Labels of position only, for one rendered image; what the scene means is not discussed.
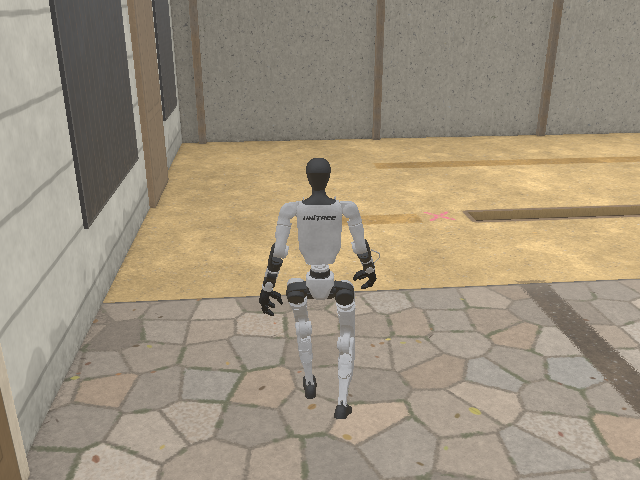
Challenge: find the robot left upper arm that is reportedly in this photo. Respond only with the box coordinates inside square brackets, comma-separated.
[273, 201, 299, 259]

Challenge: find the robot right hand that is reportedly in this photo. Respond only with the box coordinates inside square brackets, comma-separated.
[353, 270, 377, 289]

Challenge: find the robot right upper arm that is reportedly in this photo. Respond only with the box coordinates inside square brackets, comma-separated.
[340, 201, 368, 254]

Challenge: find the left robot forearm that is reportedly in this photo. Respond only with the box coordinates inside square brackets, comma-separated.
[262, 243, 283, 292]

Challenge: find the robot torso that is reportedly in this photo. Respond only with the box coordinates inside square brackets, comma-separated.
[296, 196, 343, 300]

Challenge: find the robot left hand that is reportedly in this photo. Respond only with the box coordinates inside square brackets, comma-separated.
[259, 289, 283, 316]

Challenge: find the left robot foot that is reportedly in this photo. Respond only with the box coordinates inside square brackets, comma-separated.
[303, 375, 317, 399]

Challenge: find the right robot forearm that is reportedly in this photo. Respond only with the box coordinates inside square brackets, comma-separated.
[357, 239, 375, 274]

